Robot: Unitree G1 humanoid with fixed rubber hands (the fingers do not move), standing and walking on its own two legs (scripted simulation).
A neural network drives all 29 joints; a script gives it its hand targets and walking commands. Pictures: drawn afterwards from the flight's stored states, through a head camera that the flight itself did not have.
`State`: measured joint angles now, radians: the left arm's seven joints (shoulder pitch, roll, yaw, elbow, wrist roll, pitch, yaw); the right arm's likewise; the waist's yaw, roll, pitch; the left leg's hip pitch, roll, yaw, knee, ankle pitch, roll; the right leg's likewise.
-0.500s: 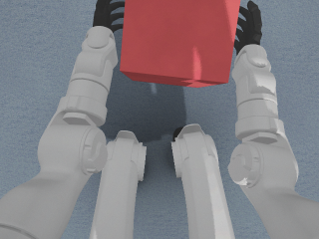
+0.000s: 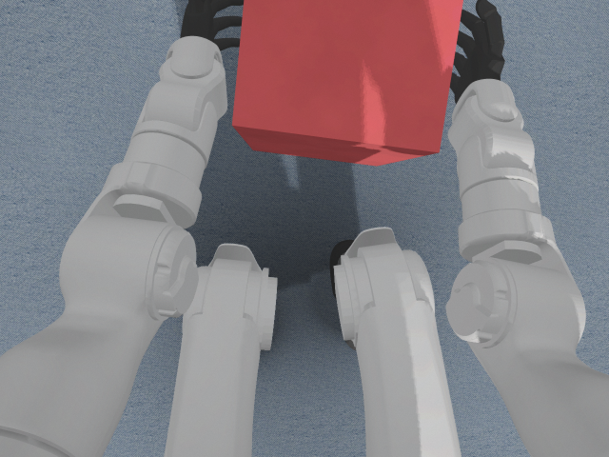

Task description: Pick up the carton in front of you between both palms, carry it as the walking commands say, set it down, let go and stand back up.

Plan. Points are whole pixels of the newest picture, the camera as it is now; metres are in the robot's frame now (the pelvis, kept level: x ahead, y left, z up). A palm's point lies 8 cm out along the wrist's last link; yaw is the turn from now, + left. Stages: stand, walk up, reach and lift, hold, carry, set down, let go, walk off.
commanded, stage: set down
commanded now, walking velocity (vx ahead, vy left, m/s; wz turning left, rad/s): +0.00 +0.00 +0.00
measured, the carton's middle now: (333, 74) +0.52 -0.08 -0.24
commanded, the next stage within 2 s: none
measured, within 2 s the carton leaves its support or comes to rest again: rests again in 0.74 s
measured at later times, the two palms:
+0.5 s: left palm (196, 46) +0.54 +0.08 -0.17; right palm (467, 84) +0.48 -0.23 -0.17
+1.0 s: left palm (171, 55) +0.54 +0.11 -0.20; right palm (494, 95) +0.47 -0.27 -0.19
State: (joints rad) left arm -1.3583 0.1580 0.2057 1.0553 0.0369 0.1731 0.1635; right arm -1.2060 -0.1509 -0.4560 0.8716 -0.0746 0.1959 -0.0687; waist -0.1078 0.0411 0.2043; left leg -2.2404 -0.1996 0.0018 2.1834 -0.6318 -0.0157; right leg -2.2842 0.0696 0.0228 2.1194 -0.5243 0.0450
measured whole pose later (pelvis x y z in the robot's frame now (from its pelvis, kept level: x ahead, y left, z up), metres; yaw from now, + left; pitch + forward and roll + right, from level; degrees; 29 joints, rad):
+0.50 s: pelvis -0.01 +0.00 -0.01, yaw +0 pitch +36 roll -1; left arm -1.44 0.22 0.23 1.17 0.06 0.14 0.08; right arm -1.29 -0.18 -0.47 0.99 -0.11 0.16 0.00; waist -0.11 0.04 0.29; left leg -2.23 -0.17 0.01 2.22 -0.62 0.00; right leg -2.27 0.04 0.00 2.16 -0.52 0.03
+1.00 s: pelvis -0.01 +0.00 -0.02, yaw -1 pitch +36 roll -1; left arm -1.39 0.37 0.00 1.09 -0.18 0.06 0.10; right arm -1.29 -0.36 -0.26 1.14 0.20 -0.02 -0.06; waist -0.10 0.01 0.36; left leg -2.25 -0.10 0.03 2.24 -0.63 0.01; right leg -2.29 0.00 -0.03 2.17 -0.51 -0.02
